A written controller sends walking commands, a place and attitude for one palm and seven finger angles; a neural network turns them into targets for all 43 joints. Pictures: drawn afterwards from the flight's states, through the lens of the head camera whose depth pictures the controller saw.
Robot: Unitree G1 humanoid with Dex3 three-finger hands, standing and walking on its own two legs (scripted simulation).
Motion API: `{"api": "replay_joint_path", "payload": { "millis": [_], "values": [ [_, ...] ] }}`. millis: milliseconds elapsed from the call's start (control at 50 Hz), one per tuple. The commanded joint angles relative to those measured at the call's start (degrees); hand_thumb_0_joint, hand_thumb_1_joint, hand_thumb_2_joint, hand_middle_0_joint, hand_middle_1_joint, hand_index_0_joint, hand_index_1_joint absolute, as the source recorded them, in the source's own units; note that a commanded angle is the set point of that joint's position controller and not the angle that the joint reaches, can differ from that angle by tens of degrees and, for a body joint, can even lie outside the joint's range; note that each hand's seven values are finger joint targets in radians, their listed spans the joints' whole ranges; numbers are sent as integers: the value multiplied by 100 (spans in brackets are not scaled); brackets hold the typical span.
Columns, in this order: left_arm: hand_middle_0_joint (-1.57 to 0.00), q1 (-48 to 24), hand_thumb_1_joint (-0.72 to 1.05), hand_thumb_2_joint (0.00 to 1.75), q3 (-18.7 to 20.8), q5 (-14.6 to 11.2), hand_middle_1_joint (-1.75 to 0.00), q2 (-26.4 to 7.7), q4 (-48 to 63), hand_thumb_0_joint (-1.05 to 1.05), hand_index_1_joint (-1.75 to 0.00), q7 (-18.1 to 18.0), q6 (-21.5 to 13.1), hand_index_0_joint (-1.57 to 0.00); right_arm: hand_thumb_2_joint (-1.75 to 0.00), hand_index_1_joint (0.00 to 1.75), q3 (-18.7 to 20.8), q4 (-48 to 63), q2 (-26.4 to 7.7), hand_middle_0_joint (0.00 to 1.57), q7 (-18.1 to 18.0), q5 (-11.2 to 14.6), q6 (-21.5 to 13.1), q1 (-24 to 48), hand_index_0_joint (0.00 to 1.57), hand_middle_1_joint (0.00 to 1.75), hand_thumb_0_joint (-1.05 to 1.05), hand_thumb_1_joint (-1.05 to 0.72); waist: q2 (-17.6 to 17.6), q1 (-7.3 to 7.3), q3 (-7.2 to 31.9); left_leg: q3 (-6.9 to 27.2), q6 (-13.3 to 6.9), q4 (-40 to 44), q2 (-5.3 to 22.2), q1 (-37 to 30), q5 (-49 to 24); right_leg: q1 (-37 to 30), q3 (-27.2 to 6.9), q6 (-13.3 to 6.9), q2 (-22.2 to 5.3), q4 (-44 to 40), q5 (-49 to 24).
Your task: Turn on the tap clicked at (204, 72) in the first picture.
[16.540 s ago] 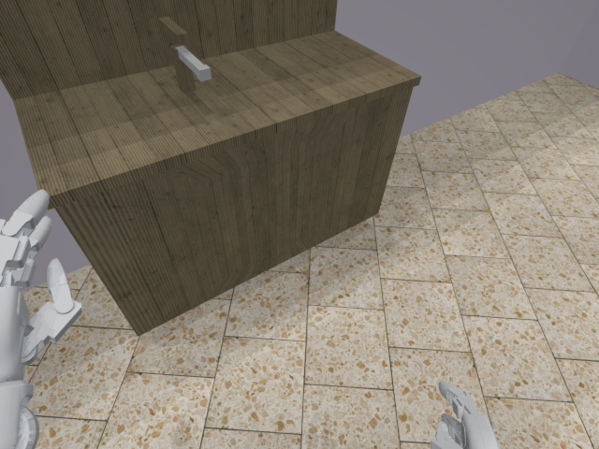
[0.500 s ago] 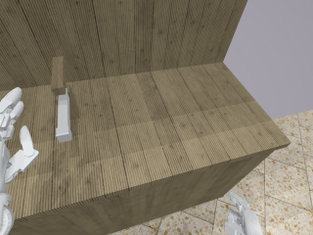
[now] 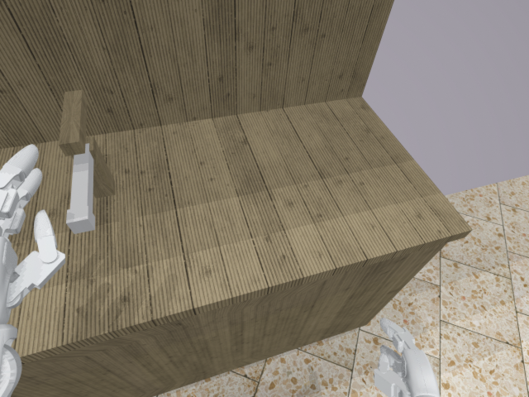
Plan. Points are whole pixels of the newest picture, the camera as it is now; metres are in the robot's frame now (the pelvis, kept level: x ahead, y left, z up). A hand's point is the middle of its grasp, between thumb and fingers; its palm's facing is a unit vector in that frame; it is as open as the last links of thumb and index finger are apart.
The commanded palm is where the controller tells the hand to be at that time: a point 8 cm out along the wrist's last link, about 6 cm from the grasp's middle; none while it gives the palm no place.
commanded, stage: shuffle to correct the standing spot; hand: left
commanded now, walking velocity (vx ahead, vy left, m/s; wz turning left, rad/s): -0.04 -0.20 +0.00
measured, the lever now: (81, 220) +0.32 +0.30 +0.07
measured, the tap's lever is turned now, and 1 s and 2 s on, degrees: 0 0 0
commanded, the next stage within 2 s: come to a stop and stand still in 0.30 s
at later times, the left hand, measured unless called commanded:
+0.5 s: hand (98, 259) +0.22 +0.21 +0.16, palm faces +0.31 -0.86 -0.41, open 7.4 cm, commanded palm +0.16 +0.25 +0.17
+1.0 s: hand (23, 257) +0.22 +0.29 +0.15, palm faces +0.40 -0.85 -0.35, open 7.4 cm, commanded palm +0.16 +0.31 +0.17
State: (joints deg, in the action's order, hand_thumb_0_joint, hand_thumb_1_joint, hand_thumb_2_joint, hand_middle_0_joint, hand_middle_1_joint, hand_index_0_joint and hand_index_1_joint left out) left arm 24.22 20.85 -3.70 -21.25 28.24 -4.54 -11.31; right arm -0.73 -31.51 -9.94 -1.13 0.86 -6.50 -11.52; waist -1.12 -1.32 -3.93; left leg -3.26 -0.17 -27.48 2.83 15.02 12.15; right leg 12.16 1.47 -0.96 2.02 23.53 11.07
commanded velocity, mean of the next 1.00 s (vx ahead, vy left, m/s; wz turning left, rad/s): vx -0.02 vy -0.07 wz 0.00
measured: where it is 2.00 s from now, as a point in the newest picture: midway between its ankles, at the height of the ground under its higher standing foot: outside the picture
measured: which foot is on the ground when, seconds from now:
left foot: down 0.00-1.00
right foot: down 0.00-1.00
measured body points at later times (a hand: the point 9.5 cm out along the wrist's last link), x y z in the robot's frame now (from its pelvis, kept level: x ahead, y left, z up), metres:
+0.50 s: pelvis +0.00 -0.03 -0.01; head +0.04 -0.02 +0.44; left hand +0.20 +0.25 +0.18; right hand +0.17 -0.28 -0.08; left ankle +0.03 +0.11 -0.74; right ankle +0.02 -0.11 -0.74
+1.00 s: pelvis +0.01 +0.02 +0.00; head +0.04 +0.05 +0.44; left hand +0.19 +0.33 +0.17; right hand +0.19 -0.20 -0.07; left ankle +0.03 +0.11 -0.74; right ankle +0.02 -0.11 -0.74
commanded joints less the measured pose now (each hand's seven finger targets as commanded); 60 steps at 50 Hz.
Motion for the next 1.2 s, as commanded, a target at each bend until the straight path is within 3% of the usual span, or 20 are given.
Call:
{"api": "replay_joint_path", "payload": {
  "millis": [0,320,520,540,560,580,600,620,640,660,720,740,820,840,860,940,960,1040,1060,1180],
  "values": [
    [-20,-342,90,90,646,-75,-30,-996,1243,0,-30,-57,-298,-20,-90,30,434,922,-859,20,-95,5,-306,391,20,30,0,-90,508,72,946,500,-102,410,506,-362,-55,18,-471,-29,-415,-330,-601],
    [-20,177,90,90,878,-223,-30,-1216,1492,0,-30,-59,-134,-20,-90,30,526,929,-910,20,-189,25,-198,319,20,30,0,-90,200,106,1158,371,-98,-289,421,-456,-599,195,-711,-115,-702,-206,-1232],
    [-20,212,90,90,761,-157,-30,-1107,1312,0,-30,-238,-119,-20,-90,30,374,860,-838,20,-194,79,-212,409,20,30,0,-90,160,84,994,422,-124,-147,223,-445,-77,146,-977,40,-799,-589,-535],
    [-20,-5063,90,90,2004,-213,-30,-5613,3529,0,-30,-315,-1197,-20,-90,30,-732,1359,-1105,20,-660,397,-155,-571,20,30,0,-90,1432,292,649,387,-66,-35,-71,76,-639,228,-321,323,-548,-439,-212],
    [-20,-2573,90,90,2130,8,-30,-2474,431,0,-30,-228,-728,-20,-90,30,144,953,-502,20,-459,290,-503,-41,20,30,0,-90,356,105,624,452,-108,-58,489,-246,-182,768,-341,72,-703,-325,924],
    [-20,-1647,90,90,1384,-83,-30,-1888,-395,0,-30,-104,-439,-20,-90,30,247,705,-1001,20,-285,2,-509,47,20,30,0,-90,176,44,678,243,-49,-97,218,-333,59,625,-734,-73,-425,-366,487],
    [-20,-1582,90,90,1481,-126,-30,-2164,101,0,-30,-50,-448,-20,-90,30,379,786,-1231,20,-155,-81,-539,25,20,30,0,-90,62,-30,785,168,-39,-315,84,-116,363,555,-930,-123,-620,-472,277],
    [-20,-1051,90,90,1228,-199,-30,-1856,23,0,-30,3,-509,-20,-90,30,351,805,-1185,20,-44,-59,-594,-46,20,30,0,-90,-238,-46,949,204,-69,-513,-50,2,364,367,-1105,-147,-825,-512,115],
    [-20,-593,90,90,841,-248,-30,-1309,-139,0,-30,12,-485,-20,-90,30,288,742,-1094,20,73,25,-605,126,20,30,0,-90,-44,-40,1135,228,-75,-439,-71,-250,250,299,-1051,-212,-872,-435,22],
    [-20,-34,90,90,727,-255,-30,-1141,-40,0,-30,0,-484,-20,-90,30,316,798,-1115,20,145,43,-603,-105,20,30,0,-90,-112,-90,1163,251,-96,-375,-19,-290,-14,194,-898,-205,-887,-368,-328],
    [-20,192,90,90,712,-302,-30,-1154,597,0,-30,-94,-549,-20,-90,30,344,799,-1091,20,242,69,-730,158,20,30,0,-90,-286,-109,1015,334,-98,-90,24,-358,-541,102,-631,-67,-842,-239,-953],
    [-20,65,90,90,829,-289,-30,-1355,830,0,-30,-158,-585,-20,-90,30,312,756,-1115,20,226,92,-731,389,20,30,0,-90,56,-91,1107,378,-92,100,79,-566,-680,105,-538,-65,-767,-110,-896],
    [-20,-329,90,90,999,-247,-30,-1462,968,0,-30,-237,-714,-20,-90,30,286,688,-1082,20,136,-10,-752,430,20,30,0,-90,159,-22,902,608,-50,361,114,-278,-729,-61,-477,-18,-688,-137,-856],
    [-20,-704,90,90,1104,-211,-30,-1674,1240,0,-30,-276,-720,-20,-90,30,269,680,-1110,20,103,8,-721,609,20,30,0,-90,439,-4,972,651,-53,433,140,-401,-740,-50,-472,-28,-670,-63,-812],
    [-20,-718,90,90,902,-199,-30,-1422,1120,0,-30,-265,-738,-20,-90,30,264,635,-1079,20,79,-29,-708,483,20,30,0,-90,518,13,972,693,-67,496,180,-328,-765,-138,-362,-25,-652,-38,-795],
    [-20,-831,90,90,814,-177,-30,-1411,1359,0,-30,-288,-657,-20,-90,30,253,667,-1039,20,84,38,-732,605,20,30,0,-90,930,-12,1267,786,-16,522,251,-638,-1180,-245,-334,-26,-654,93,-867],
    [-20,-725,90,90,609,-147,-30,-1136,1317,0,-30,-259,-680,-20,-90,30,253,619,-1036,20,87,-12,-722,472,20,30,0,-90,800,-3,1258,799,-22,550,312,-590,-1282,-267,-206,-11,-623,76,-870],
    [-20,-402,90,90,661,-126,-30,-1094,1302,0,-30,-262,-601,-20,-90,30,267,670,-1027,20,125,17,-691,581,20,30,0,-90,727,-11,1322,853,135,592,384,-832,-1833,-220,-160,8,-596,138,-866],
    [-20,-343,90,90,446,-96,-30,-839,1241,0,-30,-218,-620,-20,-90,30,254,656,-1033,20,129,-49,-641,484,20,30,0,-90,679,15,1223,847,136,662,443,-718,-1760,-180,-82,20,-569,98,-727],
    [-20,-493,90,90,535,-50,-30,-926,995,0,-30,-188,-538,-20,-90,30,203,794,-983,20,82,-48,-471,568,20,30,0,-90,640,61,895,930,224,1060,492,-335,-425,-161,-145,27,-585,-63,-268]
  ]
}}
